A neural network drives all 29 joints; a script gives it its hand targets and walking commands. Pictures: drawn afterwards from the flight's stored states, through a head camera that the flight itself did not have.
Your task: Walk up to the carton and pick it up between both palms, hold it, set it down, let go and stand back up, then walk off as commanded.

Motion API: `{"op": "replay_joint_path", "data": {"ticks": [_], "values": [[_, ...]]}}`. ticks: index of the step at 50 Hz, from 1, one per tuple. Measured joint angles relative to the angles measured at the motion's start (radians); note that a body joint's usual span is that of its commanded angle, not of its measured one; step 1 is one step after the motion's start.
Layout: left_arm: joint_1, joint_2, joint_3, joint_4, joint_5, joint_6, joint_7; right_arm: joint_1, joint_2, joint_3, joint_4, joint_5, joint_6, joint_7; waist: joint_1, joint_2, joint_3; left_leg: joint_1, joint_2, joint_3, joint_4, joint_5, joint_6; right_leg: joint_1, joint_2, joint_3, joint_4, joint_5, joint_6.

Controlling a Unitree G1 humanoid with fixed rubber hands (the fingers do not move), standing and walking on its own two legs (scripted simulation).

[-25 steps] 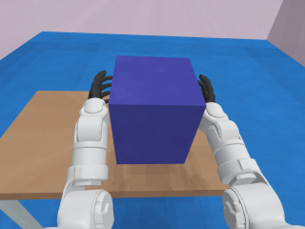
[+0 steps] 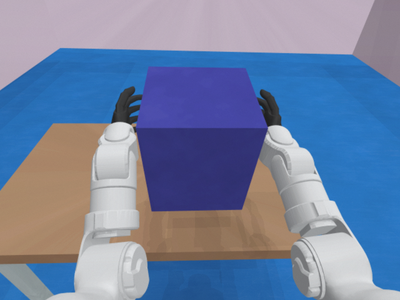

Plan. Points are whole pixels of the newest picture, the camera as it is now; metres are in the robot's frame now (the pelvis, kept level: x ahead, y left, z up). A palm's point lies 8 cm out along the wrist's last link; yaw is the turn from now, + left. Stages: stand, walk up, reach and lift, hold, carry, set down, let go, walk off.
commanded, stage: hold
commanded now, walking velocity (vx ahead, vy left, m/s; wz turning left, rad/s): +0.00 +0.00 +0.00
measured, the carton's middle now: (197, 141) +0.38 +0.00 +0.18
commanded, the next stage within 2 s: none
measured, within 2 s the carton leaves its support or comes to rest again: neither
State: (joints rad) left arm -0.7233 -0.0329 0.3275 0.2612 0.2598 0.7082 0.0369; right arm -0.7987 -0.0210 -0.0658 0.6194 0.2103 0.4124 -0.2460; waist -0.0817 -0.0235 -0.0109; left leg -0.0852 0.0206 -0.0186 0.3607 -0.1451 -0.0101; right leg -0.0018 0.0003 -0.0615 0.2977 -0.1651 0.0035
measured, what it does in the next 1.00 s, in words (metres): stands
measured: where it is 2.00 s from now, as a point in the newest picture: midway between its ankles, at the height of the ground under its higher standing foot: outside the picture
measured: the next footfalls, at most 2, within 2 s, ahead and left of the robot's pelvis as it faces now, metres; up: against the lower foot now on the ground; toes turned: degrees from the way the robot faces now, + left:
none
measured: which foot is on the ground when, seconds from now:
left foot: down 0.00-1.00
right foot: down 0.00-1.00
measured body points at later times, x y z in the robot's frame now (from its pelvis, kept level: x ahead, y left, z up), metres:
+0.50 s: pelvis -0.01 +0.00 +0.00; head -0.08 +0.02 +0.44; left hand +0.37 +0.15 +0.23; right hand +0.37 -0.13 +0.23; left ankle +0.04 +0.12 -0.75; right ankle +0.01 -0.12 -0.75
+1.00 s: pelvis +0.00 +0.00 +0.00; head -0.08 +0.02 +0.44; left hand +0.37 +0.15 +0.23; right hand +0.38 -0.13 +0.23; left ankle +0.04 +0.12 -0.75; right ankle +0.01 -0.12 -0.75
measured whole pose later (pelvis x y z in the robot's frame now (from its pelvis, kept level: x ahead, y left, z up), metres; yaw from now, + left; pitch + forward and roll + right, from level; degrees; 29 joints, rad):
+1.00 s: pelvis +0.00 +0.00 +0.00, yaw +0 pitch -8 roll -1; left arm -0.72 -0.04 0.34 0.17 0.28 0.82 0.03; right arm -0.83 -0.04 -0.04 0.61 0.28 0.48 -0.27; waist -0.09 -0.03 -0.03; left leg -0.09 0.02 -0.02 0.39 -0.15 -0.01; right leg 0.00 0.00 -0.06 0.32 -0.17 0.00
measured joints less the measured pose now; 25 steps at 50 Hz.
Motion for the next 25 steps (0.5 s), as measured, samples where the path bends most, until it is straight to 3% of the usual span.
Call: {"op": "replay_joint_path", "data": {"ticks": [15, 20, 25], "values": [[0.046, -0.013, -0.01, -0.11, -0.009, 0.059, 0.006, 0.029, -0.012, 0.041, -0.073, 0.055, 0.037, -0.021, -0.005, -0.005, -0.003, -0.009, 0.004, -0.006, 0.029, -0.006, -0.002, -0.004, 0.004, -0.004, 0.021, -0.003, -0.002], [-0.022, -0.016, 0.036, -0.034, 0.03, 0.075, -0.007, -0.039, 0.008, -0.024, 0.022, 0.011, 0.049, 0.003, 0.004, -0.009, -0.005, -0.005, 0.001, 0.001, 0.013, 0.007, 0.0, -0.014, 0.0, 0.002, 0.031, -0.001, -0.003], [-0.024, 0.006, 0.015, -0.042, 0.002, 0.076, -0.002, -0.044, -0.007, 0.004, 0.002, 0.027, 0.053, -0.007, 0.011, -0.002, -0.026, -0.025, 0.005, 0.005, 0.016, 0.01, -0.001, -0.031, 0.005, 0.006, 0.024, 0.008, -0.003]]}}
